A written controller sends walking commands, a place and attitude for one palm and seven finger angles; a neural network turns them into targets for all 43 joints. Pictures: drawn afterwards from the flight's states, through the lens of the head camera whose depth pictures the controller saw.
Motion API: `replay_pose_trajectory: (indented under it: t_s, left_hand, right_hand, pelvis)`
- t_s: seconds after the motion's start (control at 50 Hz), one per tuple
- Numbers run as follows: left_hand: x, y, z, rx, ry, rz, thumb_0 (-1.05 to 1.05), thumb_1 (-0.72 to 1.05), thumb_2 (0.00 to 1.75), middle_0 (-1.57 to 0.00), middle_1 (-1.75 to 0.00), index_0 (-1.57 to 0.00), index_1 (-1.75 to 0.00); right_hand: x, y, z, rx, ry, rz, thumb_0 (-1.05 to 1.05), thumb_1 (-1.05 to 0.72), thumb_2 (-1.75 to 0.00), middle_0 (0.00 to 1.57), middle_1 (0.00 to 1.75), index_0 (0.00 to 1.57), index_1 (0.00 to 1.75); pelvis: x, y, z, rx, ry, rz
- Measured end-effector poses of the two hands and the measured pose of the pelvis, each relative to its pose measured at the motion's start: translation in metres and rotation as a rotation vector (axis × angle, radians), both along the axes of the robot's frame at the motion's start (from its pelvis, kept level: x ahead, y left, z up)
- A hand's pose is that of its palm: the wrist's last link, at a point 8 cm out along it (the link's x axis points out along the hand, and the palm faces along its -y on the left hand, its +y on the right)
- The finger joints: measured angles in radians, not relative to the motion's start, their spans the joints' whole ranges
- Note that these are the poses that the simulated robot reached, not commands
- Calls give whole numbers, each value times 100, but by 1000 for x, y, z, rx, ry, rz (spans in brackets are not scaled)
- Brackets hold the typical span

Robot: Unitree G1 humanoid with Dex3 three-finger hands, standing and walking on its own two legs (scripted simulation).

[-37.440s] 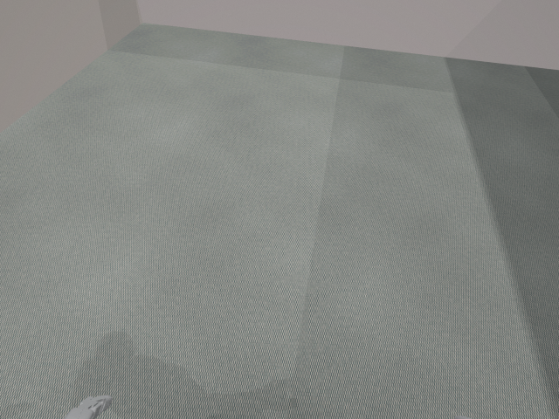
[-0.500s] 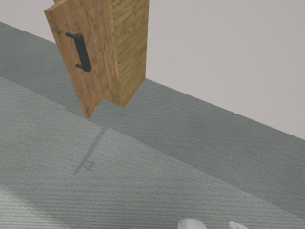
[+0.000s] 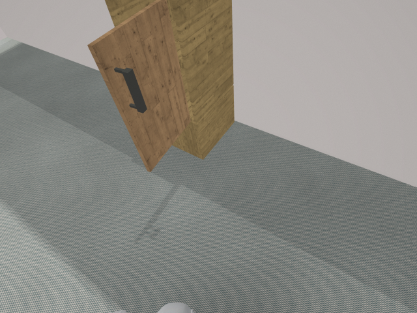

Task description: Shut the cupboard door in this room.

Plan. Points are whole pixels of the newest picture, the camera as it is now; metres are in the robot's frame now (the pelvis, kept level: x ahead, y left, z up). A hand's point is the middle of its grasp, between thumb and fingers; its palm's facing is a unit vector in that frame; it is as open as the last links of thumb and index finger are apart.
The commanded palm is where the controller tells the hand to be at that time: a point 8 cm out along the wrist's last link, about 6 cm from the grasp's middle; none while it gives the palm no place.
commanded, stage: take the last steps up to it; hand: left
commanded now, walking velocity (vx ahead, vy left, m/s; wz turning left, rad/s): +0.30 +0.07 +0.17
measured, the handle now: (130, 90) +0.76 +0.29 -0.01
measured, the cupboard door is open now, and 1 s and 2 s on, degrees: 96 96 96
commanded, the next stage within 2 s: come to a stop and stand still in 0.90 s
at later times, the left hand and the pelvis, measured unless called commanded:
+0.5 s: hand out of the picture -0.06 +0.23 -0.18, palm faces +0.19 -0.97 -0.15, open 7.4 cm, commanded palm none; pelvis +0.07 +0.08 +0.00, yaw +4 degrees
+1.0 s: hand (139, 222) +0.37 +0.23 -0.18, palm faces +0.01 -0.98 -0.22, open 7.4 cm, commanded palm none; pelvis +0.26 +0.05 -0.02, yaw +2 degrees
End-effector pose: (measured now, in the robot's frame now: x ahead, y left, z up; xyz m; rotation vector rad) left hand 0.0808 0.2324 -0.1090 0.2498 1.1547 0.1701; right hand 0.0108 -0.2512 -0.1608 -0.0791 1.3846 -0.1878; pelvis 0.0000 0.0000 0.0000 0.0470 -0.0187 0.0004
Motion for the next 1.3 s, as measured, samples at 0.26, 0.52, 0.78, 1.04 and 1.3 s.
replay_pose_trajectory:
  t_s: [0.26, 0.52, 0.78, 1.04, 1.3]
  left_hand:
    - [-140, 8, -12, -65, 261, 257, 1, 91, 89, -21, -30, -20, -30]
    - [-131, 51, -40, -183, 444, 271, 1, 90, 89, -20, -30, -20, -30]
    - [145, 93, -34, -113, 22, 84, 1, 91, 89, -20, -30, -20, -30]
    - [278, 43, -36, -72, -23, 15, 0, 91, 89, -20, -30, -20, -30]
    - [250, 63, -24, -30, 123, 140, 0, 92, 89, -21, -30, -20, -30]
  right_hand:
    - [89, 25, 22, -18, -83, 202, 1, -91, -90, 19, 29, 19, 30]
    - [168, 121, 35, -36, -278, 171, -1, -93, -90, 20, 30, 20, 30]
    - [93, 115, 22, -49, 112, 28, -1, -92, -90, 19, 30, 19, 30]
    - [171, 93, -3, 49, 243, -38, 1, -90, -90, 20, 30, 20, 30]
    - [369, 82, 3, -6, -91, 115, 0, -91, -90, 19, 29, 19, 30]
  pelvis:
    - [20, 16, 7, -15, 16, 76]
    - [75, 82, -3, -60, -11, 60]
    - [163, 87, -4, -38, -7, 47]
    - [269, 46, -19, -38, -20, 35]
    - [304, 58, -5, -25, 11, 35]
